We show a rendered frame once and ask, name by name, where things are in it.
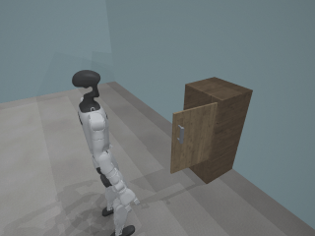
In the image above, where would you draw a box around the cupboard door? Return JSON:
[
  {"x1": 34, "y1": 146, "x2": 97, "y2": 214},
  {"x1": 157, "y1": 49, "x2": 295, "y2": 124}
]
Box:
[{"x1": 170, "y1": 102, "x2": 218, "y2": 174}]

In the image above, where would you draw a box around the humanoid robot torso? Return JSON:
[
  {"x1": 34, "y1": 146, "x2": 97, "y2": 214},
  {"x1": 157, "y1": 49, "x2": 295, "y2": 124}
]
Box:
[{"x1": 78, "y1": 105, "x2": 112, "y2": 175}]

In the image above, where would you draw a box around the robot right upper arm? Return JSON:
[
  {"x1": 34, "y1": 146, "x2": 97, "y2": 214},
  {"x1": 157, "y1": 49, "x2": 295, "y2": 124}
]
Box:
[{"x1": 88, "y1": 113, "x2": 110, "y2": 165}]

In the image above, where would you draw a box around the robot right foot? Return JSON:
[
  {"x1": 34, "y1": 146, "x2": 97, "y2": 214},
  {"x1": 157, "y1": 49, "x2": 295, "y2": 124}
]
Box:
[{"x1": 110, "y1": 225, "x2": 135, "y2": 236}]

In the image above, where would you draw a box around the robot right forearm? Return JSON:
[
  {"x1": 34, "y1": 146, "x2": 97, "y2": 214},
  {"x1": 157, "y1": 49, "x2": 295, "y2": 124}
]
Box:
[{"x1": 98, "y1": 154, "x2": 127, "y2": 195}]

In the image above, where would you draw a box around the robot right hand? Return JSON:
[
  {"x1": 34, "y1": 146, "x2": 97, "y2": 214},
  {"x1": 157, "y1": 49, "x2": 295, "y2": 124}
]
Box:
[{"x1": 119, "y1": 188, "x2": 140, "y2": 212}]

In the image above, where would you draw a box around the handle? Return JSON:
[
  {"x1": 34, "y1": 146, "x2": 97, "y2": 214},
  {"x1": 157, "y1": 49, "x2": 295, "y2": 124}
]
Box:
[{"x1": 177, "y1": 125, "x2": 185, "y2": 144}]

